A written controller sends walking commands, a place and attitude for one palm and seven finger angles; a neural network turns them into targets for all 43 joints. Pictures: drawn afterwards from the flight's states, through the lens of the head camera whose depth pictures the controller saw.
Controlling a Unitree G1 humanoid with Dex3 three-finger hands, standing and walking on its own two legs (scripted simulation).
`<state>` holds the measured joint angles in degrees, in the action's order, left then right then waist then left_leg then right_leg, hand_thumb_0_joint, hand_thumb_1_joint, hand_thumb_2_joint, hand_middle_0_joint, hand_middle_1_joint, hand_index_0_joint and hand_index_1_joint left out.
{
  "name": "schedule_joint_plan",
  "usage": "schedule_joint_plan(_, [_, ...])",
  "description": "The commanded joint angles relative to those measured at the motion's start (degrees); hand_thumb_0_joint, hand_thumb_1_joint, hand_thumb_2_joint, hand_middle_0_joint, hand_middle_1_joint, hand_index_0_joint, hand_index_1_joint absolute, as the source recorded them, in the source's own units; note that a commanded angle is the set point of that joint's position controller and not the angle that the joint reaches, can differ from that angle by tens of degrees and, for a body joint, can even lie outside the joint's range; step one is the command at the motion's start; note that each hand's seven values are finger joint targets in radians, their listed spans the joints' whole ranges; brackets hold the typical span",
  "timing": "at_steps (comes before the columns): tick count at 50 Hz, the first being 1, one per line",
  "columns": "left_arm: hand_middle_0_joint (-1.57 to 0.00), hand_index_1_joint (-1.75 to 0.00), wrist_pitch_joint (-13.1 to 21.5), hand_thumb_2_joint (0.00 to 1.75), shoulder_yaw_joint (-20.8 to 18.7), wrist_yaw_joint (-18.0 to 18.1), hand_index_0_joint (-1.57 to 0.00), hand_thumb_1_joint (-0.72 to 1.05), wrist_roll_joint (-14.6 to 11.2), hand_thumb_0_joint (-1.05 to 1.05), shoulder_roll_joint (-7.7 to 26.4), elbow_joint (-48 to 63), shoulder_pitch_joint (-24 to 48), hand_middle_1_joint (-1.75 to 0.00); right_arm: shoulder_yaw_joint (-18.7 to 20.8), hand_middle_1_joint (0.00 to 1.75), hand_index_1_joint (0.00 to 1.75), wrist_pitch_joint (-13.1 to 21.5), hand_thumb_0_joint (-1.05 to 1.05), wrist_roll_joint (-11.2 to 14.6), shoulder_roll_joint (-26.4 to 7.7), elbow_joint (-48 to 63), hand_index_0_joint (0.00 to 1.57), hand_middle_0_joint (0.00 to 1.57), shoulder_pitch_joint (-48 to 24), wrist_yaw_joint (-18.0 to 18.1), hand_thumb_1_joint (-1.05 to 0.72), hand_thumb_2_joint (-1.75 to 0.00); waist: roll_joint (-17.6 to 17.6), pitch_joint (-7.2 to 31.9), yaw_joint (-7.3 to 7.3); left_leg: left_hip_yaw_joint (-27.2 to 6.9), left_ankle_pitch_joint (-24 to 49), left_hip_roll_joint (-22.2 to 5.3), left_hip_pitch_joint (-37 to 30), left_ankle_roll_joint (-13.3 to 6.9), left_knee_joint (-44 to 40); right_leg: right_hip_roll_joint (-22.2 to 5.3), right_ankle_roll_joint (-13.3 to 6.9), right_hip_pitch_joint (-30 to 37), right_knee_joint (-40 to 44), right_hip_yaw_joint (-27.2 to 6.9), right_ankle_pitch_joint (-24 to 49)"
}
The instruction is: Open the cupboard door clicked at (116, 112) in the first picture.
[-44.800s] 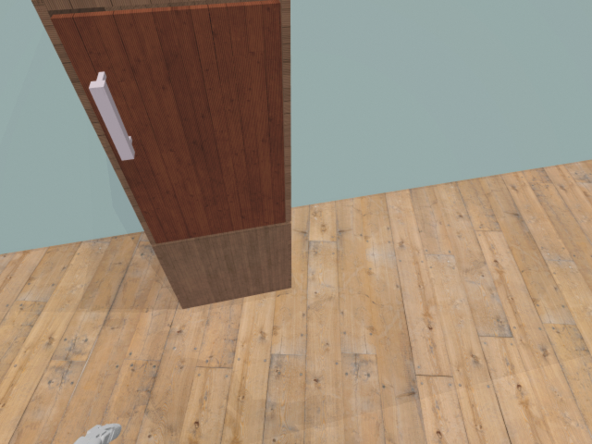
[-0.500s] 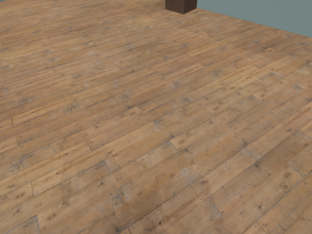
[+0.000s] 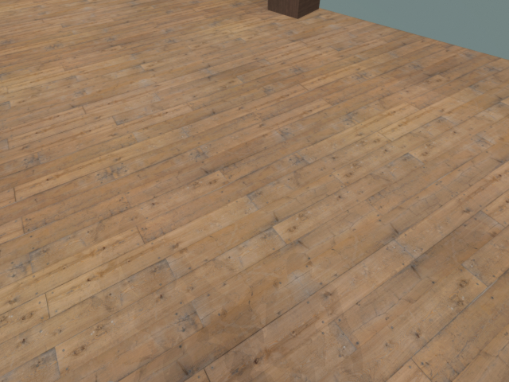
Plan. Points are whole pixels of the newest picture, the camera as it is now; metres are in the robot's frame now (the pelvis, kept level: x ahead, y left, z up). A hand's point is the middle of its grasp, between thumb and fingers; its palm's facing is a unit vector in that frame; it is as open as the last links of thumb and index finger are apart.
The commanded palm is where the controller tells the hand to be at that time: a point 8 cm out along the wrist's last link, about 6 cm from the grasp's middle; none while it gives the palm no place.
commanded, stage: look again from close up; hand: left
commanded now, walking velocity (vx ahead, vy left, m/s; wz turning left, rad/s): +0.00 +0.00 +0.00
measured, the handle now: out of the picture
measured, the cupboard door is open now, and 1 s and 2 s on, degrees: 43 43 43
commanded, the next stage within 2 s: none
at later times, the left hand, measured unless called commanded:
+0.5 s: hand out of the picture +0.08 +0.24 -0.15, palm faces +0.00 -0.95 -0.33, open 16.2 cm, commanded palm none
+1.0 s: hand out of the picture +0.08 +0.24 -0.16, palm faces +0.00 -0.95 -0.32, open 16.2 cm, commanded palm none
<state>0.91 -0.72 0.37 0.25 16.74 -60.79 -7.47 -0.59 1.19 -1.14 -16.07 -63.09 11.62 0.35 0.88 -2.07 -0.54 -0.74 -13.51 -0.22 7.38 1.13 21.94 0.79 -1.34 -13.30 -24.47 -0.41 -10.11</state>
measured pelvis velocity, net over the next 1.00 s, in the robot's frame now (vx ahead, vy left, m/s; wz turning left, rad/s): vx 0.01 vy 0.01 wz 0.00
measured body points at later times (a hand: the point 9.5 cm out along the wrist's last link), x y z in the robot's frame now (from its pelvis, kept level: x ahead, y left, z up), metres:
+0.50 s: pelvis +0.01 +0.00 +0.00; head +0.02 -0.01 +0.45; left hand +0.08 +0.28 -0.13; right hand +0.05 -0.27 -0.15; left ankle -0.02 +0.13 -0.74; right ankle +0.03 -0.10 -0.74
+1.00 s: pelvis +0.01 +0.01 +0.00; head +0.02 +0.00 +0.45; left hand +0.08 +0.29 -0.13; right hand +0.05 -0.27 -0.15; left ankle -0.02 +0.13 -0.74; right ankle +0.03 -0.10 -0.74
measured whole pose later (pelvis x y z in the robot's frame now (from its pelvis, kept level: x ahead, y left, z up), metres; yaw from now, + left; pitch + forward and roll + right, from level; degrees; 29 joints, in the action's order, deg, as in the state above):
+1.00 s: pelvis +0.01 +0.01 +0.00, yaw +0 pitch -1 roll +0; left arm 0.9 -0.9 0.4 0.3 17.9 -61.8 -8.3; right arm -0.5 1.3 -1.0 -15.7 -64.1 10.8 0.5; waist -0.3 -2.0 -0.1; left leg -0.6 -13.9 -0.3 5.9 0.8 21.0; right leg 0.9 -1.0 -11.6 -22.8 -0.6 -10.0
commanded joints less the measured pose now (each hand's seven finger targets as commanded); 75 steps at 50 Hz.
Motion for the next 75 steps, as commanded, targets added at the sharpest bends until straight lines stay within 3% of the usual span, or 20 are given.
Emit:
schedule_joint_plan(1, [-0.15,-0.3,1.01,0.3,-1.48,0.37,-0.15,-0.5,0.36,0.0,9.78,2.92,0.08,-0.3,1.83,0.3,0.3,1.16,0.0,0.11,-9.0,2.95,0.2,0.2,0.21,0.72,-0.9,-0.9,-1.32,2.41,0.42,-4.06,6.2,-5.62,3.75,-1.96,-4.24,-6.96,-1.44,4.77,4.4,-7.56,3.76])
schedule_joint_plan(6, [-0.15,-0.3,1.12,0.3,-1.59,0.37,-0.15,-0.5,0.34,0.0,9.79,2.87,0.07,-0.3,1.89,0.3,0.3,1.1,0.0,0.15,-9.12,2.88,0.2,0.2,0.32,0.8,-0.9,-0.9,-2.04,3.36,0.34,-3.69,6.84,-5.65,2.93,-1.85,-3.82,-7.13,-1.53,5.41,4.51,-7.72,5.51])
schedule_joint_plan(19, [-0.15,-0.3,0.99,0.3,-1.54,0.23,-0.15,-0.5,0.4,0.0,10.12,2.57,-0.13,-0.3,1.95,0.3,0.3,0.89,0.0,0.11,-9.12,2.58,0.2,0.2,-0.03,0.69,-0.9,-0.9,-2.38,1.9,0.38,-3.45,4.73,-5.46,3.1,-1.84,-4.04,-7.02,-1.45,4.36,6.21,-8.31,1.56])
schedule_joint_plan(25, [-0.15,-0.3,1.14,0.3,-1.51,0.29,-0.15,-0.5,0.36,0.0,10.06,2.51,-0.49,-0.3,1.95,0.3,0.3,1.03,0.0,0.22,-9.31,2.43,0.2,0.2,-0.39,0.8,-0.9,-0.9,-1.75,2.91,0.5,-3.53,7.22,-5.88,2.29,-1.85,-3.87,-6.93,-1.5,5.34,5.04,-7.75,6.59])
schedule_joint_plan(36, [-0.15,-0.3,1.06,0.3,-1.44,0.26,-0.15,-0.5,0.36,0.0,9.97,2.33,-0.52,-0.3,1.99,0.3,0.3,0.99,0.0,0.2,-9.23,2.07,0.2,0.2,-0.32,0.75,-0.9,-0.9,-1.58,2.09,0.45,-3.88,5.99,-5.88,2.49,-1.98,-4.48,-6.97,-1.38,4.99,5.75,-7.74,4.1])
schedule_joint_plan(40, [-0.15,-0.3,1.12,0.3,-1.35,0.25,-0.15,-0.5,0.32,0.0,10.03,2.32,-0.58,-0.3,1.99,0.3,0.3,1.16,0.0,0.3,-9.53,2.16,0.2,0.2,-0.45,0.82,-0.9,-0.9,-0.76,3.25,0.55,-4.14,8.04,-6.3,2.09,-2.04,-4.6,-6.8,-1.34,6.1,4.62,-7.01,7.54])
schedule_joint_plan(62, [-0.15,-0.3,1.01,0.3,-1.16,0.27,-0.15,-0.5,0.39,0.0,9.75,1.82,-0.96,-0.3,1.99,0.3,0.3,1.09,0.0,0.29,-9.42,1.56,0.2,0.2,-0.83,0.77,-0.9,-0.9,-1.4,1.4,0.61,-4.25,5.97,-6.21,2.28,-2.21,-5.47,-6.92,-1.09,4.89,5.52,-7.1,4.98])
schedule_joint_plan(75, [-0.15,-0.3,1.15,0.3,-1.11,0.34,-0.15,-0.5,0.39,0.0,10.0,1.72,-1.12,-0.3,2.01,0.3,0.3,1.07,0.0,0.4,-9.52,1.36,0.2,0.2,-0.72,0.75,-0.9,-0.9,-1.19,2.37,0.57,-4.17,6.71,-6.31,1.6,-2.17,-5.3,-6.92,-1.15,5.44,5.32,-7.11,6.35])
